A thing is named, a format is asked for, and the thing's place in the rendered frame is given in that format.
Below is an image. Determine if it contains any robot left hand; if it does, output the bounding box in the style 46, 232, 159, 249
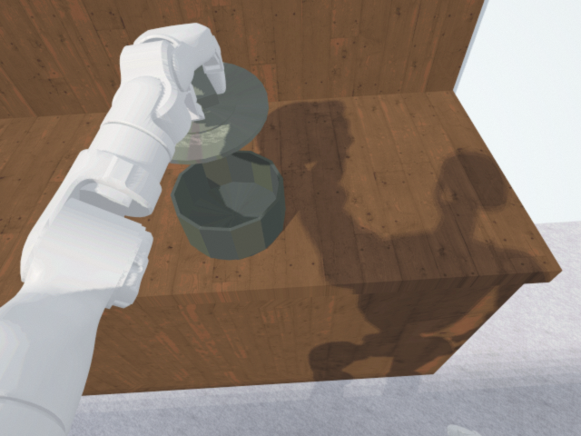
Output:
133, 23, 226, 122

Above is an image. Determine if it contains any table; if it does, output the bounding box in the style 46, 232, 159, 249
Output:
0, 0, 562, 396

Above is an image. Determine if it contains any pot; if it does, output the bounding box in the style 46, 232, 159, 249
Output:
171, 151, 286, 260

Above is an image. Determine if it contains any left robot upper arm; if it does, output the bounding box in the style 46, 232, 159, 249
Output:
0, 198, 153, 436

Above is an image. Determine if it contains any knob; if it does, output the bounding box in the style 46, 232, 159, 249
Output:
192, 71, 219, 109

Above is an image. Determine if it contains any lid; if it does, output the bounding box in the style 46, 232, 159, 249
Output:
170, 63, 269, 164

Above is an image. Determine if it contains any left robot forearm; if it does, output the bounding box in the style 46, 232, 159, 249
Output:
20, 34, 194, 282

